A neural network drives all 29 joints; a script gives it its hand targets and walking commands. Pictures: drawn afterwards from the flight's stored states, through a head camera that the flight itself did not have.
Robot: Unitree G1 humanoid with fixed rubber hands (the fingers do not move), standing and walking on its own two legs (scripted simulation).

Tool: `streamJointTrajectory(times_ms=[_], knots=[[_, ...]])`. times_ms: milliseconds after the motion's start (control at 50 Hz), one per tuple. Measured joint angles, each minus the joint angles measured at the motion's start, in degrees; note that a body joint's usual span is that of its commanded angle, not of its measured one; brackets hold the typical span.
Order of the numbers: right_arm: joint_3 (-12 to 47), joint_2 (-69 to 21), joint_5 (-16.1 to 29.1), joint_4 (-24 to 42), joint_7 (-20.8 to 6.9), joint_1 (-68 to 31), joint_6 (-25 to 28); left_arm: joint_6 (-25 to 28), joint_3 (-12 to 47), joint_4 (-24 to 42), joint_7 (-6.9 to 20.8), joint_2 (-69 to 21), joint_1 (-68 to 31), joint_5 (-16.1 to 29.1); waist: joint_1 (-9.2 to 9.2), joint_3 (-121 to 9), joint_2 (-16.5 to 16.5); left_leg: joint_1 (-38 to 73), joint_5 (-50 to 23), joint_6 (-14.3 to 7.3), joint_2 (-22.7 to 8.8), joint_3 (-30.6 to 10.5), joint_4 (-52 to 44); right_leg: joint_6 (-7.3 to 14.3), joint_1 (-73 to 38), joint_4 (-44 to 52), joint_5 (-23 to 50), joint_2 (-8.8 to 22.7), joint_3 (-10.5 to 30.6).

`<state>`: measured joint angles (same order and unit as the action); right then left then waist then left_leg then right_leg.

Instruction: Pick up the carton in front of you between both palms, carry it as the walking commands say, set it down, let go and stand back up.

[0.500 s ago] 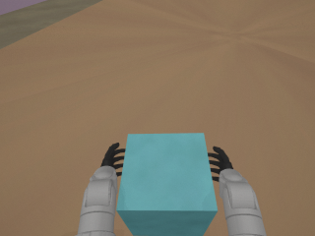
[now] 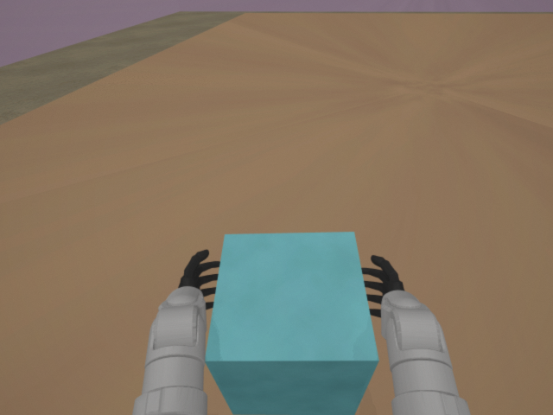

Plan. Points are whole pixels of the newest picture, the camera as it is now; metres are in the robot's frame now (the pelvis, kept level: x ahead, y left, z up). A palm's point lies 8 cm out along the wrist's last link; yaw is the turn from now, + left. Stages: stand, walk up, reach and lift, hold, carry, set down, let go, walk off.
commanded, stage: hold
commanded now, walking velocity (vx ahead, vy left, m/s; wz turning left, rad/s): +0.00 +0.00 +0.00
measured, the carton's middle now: (291, 327) +0.31 +0.00 -0.03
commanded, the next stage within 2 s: set down in 0.06 s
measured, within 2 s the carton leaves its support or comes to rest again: neither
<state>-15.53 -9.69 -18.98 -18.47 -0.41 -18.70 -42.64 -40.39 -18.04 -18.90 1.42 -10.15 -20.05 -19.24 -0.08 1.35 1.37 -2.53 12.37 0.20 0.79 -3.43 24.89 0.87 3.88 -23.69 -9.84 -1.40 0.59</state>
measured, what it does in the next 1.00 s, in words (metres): lowers itself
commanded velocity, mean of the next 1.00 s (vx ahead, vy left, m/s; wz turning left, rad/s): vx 0.00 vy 0.00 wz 0.00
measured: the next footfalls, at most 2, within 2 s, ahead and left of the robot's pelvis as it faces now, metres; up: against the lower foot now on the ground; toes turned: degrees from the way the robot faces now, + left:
none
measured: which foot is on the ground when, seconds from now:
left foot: down 0.00-1.00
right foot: down 0.00-1.00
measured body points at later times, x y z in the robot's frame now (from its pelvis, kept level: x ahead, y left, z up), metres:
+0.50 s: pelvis +0.00 +0.01 -0.02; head +0.08 +0.00 +0.42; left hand +0.36 +0.15 -0.03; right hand +0.35 -0.15 -0.04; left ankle +0.03 +0.12 -0.74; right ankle +0.05 -0.11 -0.74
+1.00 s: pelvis -0.03 +0.00 -0.14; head +0.17 -0.02 +0.26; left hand +0.39 +0.14 -0.20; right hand +0.39 -0.16 -0.21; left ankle +0.03 +0.13 -0.74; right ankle +0.05 -0.11 -0.74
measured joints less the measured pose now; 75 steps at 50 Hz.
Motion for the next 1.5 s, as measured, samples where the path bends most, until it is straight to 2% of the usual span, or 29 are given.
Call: streamJointTrajectory(times_ms=[160,240,380,460,580,700,820,1040,1260,1500], knots=[[-0.44,-0.07,-0.21,-0.55,0.25,-0.27,0.52,0.26,-0.32,-0.53,-0.24,-0.21,-0.62,-0.06,0.07,-0.33,-0.04,0.20,0.34,-0.02,0.22,-0.36,-0.50,-0.06,-0.15,0.34,-0.45,-0.12,0.48],[-2.92,-0.73,-1.61,-3.12,0.20,-2.30,2.49,1.92,-2.67,-2.85,-0.41,-1.01,-2.86,-1.46,0.13,0.01,-0.03,-0.94,1.03,-0.17,0.36,-0.28,0.59,-0.16,1.05,-0.77,-1.10,-0.13,0.78],[-11.12,-1.49,-5.82,-10.79,-0.66,-8.90,11.03,9.48,-9.77,-8.59,-0.51,-3.39,-9.00,-5.74,0.27,1.44,-0.08,-9.34,3.04,-0.40,0.92,0.09,6.25,-0.45,9.71,-6.71,-3.14,-0.03,1.42],[-12.70,-0.84,-6.59,-12.80,-1.25,-11.12,17.46,15.87,-10.87,-9.46,-0.93,-3.90,-10.35,-5.93,0.49,2.59,-0.34,-18.53,3.66,-0.41,1.25,0.57,10.33,-0.76,19.17,-11.03,-3.69,-0.11,2.15],[-10.51,0.85,-2.21,-12.01,-0.38,-10.90,26.11,24.97,-8.58,-8.40,-2.26,-3.64,-9.63,-1.73,0.60,2.82,-0.52,-36.09,4.42,-0.26,1.67,0.95,17.43,-1.04,36.84,-18.06,-4.25,-0.38,2.88],[-7.07,3.24,3.96,-10.61,0.56,-10.82,31.09,30.09,-5.70,-5.93,-3.91,-3.30,-8.79,3.99,0.69,-2.46,-0.29,-54.38,6.34,0.14,2.27,0.46,26.15,-1.32,55.10,-26.61,-6.02,-0.91,3.28],[-6.99,4.00,5.52,-10.81,0.72,-14.00,30.51,30.10,-6.80,-5.53,-4.15,-2.98,-11.16,5.87,0.61,-8.94,-0.06,-67.59,8.97,0.60,2.85,0.20,34.79,-1.43,68.42,-35.34,-8.58,-1.43,3.45],[-9.57,5.04,2.99,-15.32,1.18,-21.69,27.49,27.18,-10.71,-10.00,-4.14,-1.36,-18.98,4.45,0.62,-14.68,-0.01,-84.46,12.80,1.36,3.83,-0.17,48.25,-1.42,85.37,-48.83,-12.32,-2.20,3.26],[-6.69,9.25,6.75,-19.09,3.04,-27.98,28.40,28.45,-9.02,-13.52,-6.34,1.81,-25.00,7.50,0.38,-14.37,0.04,-99.55,16.25,2.11,4.95,-0.10,62.41,-1.98,100.59,-62.77,-15.37,-3.28,3.37],[-5.52,13.47,9.05,-25.01,3.70,-35.87,29.39,29.67,-8.23,-18.46,-8.55,4.69,-32.00,9.62,0.02,-10.67,0.56,-110.49,18.58,2.55,6.52,0.31,74.36,-3.03,111.52,-74.59,-17.52,-4.17,3.82]])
